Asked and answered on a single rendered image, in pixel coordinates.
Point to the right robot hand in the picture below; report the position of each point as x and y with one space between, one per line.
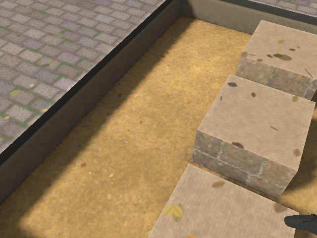
304 222

